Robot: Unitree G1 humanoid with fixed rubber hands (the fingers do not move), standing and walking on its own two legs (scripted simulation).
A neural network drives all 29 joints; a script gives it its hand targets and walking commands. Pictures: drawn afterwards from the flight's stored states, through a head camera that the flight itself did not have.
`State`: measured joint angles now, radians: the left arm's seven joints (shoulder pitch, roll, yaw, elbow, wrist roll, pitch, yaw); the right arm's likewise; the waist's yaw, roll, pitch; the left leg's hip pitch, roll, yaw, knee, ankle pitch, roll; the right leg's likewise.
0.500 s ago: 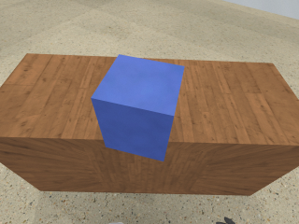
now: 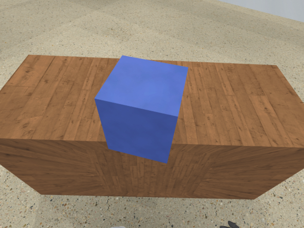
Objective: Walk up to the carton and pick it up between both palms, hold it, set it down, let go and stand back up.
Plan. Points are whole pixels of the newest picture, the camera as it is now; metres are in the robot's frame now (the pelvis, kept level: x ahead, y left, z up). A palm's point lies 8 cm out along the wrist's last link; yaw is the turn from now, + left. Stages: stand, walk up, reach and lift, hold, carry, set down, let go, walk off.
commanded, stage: stand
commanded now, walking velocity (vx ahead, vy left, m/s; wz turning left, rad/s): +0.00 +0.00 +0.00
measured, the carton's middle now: (145, 111) +0.45 +0.03 +0.02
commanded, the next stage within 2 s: none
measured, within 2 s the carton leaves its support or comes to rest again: neither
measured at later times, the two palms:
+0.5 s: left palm out of the picture +0.06 +0.27 -0.12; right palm out of the picture +0.09 -0.24 -0.12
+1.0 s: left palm out of the picture +0.06 +0.27 -0.12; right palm out of the picture +0.09 -0.24 -0.12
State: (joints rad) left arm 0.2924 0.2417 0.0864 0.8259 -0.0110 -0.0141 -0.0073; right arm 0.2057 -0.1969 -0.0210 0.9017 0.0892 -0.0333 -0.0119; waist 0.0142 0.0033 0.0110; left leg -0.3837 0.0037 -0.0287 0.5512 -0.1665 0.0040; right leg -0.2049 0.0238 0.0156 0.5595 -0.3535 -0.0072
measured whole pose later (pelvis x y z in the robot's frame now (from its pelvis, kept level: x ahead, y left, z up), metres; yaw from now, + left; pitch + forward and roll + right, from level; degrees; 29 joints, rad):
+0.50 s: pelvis +0.00 +0.00 +0.00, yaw +0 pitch +0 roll -1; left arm 0.29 0.24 0.09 0.83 -0.01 -0.01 -0.01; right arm 0.21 -0.20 -0.02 0.90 0.09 -0.03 -0.01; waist 0.01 0.00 0.01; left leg -0.38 0.00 -0.03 0.55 -0.16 0.00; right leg -0.20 0.02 0.02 0.56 -0.35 -0.01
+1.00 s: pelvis +0.00 +0.00 +0.00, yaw +0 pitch +0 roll -1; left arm 0.29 0.24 0.09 0.83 -0.01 -0.01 -0.01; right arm 0.21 -0.20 -0.02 0.90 0.09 -0.03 -0.01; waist 0.01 0.00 0.01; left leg -0.38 0.00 -0.03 0.55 -0.16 0.00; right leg -0.20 0.02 0.02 0.56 -0.35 -0.01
